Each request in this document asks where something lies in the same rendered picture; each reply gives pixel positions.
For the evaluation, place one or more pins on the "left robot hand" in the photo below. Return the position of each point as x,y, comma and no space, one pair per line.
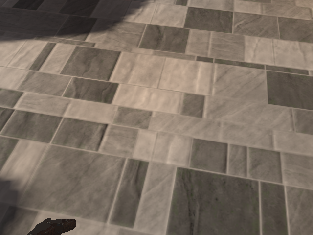
53,227

